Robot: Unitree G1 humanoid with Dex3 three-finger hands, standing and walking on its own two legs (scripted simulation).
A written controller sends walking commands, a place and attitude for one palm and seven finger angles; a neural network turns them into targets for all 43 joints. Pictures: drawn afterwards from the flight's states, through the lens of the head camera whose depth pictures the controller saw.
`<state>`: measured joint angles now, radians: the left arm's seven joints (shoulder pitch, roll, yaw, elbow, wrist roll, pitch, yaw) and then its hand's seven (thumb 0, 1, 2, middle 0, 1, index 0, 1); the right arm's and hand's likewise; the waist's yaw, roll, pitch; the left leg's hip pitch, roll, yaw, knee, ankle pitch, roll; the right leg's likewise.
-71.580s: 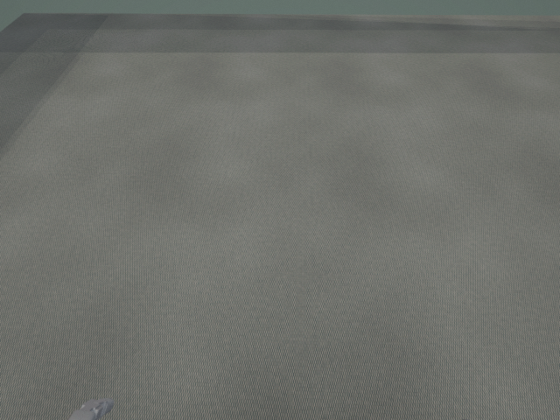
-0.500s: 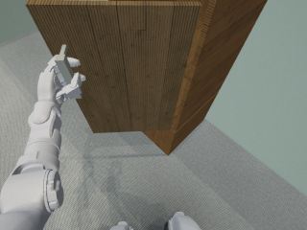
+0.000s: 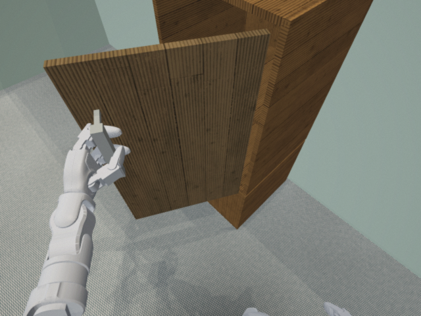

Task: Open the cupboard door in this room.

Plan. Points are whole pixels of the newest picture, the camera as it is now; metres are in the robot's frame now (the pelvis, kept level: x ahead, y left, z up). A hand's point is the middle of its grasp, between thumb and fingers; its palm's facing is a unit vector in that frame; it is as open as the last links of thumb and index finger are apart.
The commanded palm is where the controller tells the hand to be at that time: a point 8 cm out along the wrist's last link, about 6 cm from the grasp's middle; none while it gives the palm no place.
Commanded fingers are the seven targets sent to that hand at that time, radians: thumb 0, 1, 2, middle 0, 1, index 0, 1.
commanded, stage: pull the door open along its arc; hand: left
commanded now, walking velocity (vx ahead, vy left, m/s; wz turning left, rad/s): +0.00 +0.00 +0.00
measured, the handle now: (109, 145) +0.43 +0.21 +0.07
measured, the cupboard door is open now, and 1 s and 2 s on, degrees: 62 91 91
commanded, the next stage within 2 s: open thumb and fingers to let go in 0.64 s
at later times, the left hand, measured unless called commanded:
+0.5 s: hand (159, 215) +0.28 +0.09 +0.08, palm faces +0.43 -0.90 +0.00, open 5.9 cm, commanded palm +0.20 +0.12 +0.07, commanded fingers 0.00 0.90 0.90 -0.40 -1.35 -0.40 -1.35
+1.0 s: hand (172, 231) +0.25 +0.07 +0.08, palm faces +0.46 -0.89 -0.02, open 7.3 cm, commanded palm +0.20 +0.10 +0.07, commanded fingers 0.00 -0.08 0.48 -0.33 -1.25 -0.33 -1.25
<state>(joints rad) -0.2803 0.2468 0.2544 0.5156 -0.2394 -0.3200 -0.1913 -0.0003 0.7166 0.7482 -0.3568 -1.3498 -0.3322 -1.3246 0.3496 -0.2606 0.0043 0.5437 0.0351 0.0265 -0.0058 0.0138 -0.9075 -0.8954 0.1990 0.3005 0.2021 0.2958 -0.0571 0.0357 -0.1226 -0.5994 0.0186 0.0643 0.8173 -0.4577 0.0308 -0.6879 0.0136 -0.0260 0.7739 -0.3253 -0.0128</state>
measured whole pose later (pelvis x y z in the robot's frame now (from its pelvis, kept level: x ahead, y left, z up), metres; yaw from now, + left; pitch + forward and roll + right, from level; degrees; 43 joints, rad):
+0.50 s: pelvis +0.01 -0.02 +0.00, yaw +4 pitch +8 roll +0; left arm 0.24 -0.08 -0.21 -0.09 0.08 -0.13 0.50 0.00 0.70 0.78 -0.31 -1.32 -0.35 -1.33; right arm 0.19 -0.17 0.02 0.50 -0.06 0.06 0.00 0.01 -0.91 -0.90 0.20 0.30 0.20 0.30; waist 0.01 0.04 -0.11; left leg -0.47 0.00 0.00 0.80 -0.47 0.00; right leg -0.54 -0.01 -0.09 0.79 -0.38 -0.04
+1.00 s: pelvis +0.00 -0.05 +0.00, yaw +5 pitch +7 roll +1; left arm 0.27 -0.07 -0.23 -0.10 0.07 -0.13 0.52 0.00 0.45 0.71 -0.35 -1.30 -0.37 -1.31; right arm 0.20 -0.19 0.02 0.52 -0.06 0.01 -0.01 0.02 -0.91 -0.90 0.20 0.30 0.20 0.30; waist 0.01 0.04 -0.10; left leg -0.49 0.01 -0.03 0.83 -0.46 -0.03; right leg -0.56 0.00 -0.12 0.83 -0.39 -0.07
